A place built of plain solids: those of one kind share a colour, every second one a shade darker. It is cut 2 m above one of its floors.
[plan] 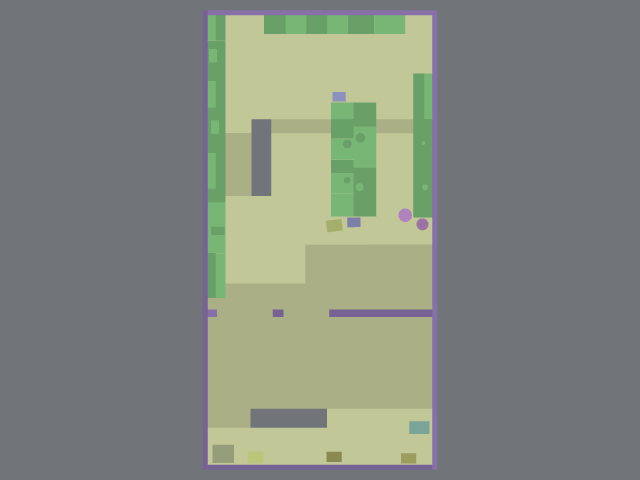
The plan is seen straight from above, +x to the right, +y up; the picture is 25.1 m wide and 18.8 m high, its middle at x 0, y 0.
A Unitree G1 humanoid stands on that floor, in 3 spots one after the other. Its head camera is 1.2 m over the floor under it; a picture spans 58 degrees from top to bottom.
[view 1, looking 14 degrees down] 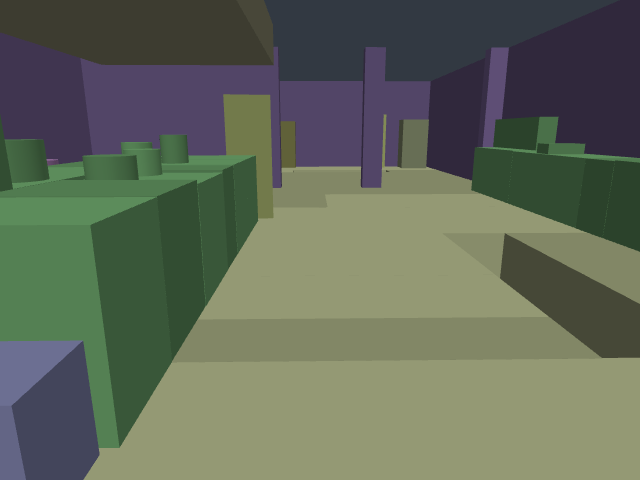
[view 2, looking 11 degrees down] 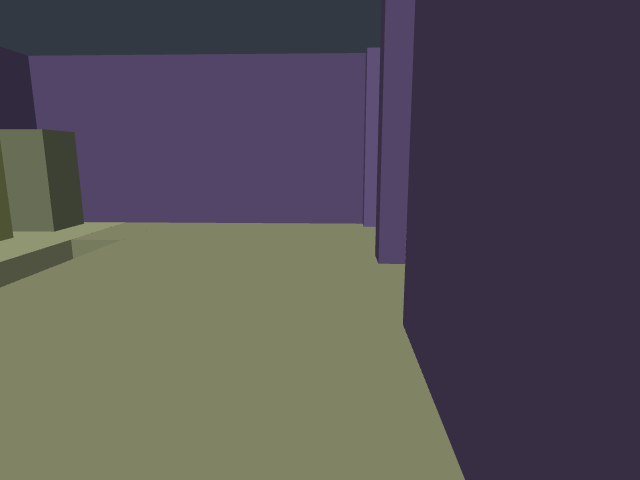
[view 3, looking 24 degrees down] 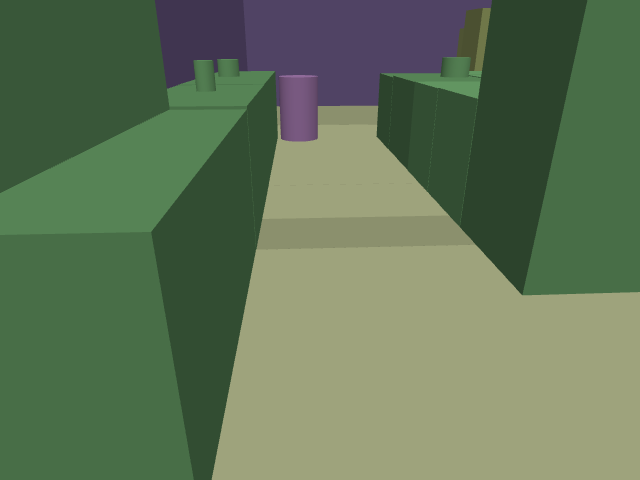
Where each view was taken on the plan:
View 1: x -0.33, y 6.84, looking -91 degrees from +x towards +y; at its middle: floor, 4.96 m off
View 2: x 3.34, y -3.51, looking -178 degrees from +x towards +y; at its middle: floor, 6.29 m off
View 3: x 3.37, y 7.29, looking -93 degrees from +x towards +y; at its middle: floor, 2.95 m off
